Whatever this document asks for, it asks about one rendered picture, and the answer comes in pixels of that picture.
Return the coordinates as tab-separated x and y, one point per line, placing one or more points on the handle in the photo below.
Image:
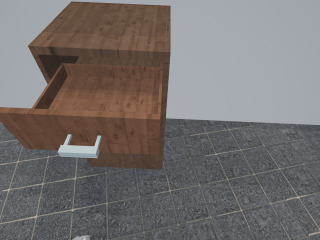
77	151

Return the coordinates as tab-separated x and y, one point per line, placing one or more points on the drawer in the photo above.
122	104

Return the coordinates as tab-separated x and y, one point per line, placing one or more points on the cabinet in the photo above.
115	34

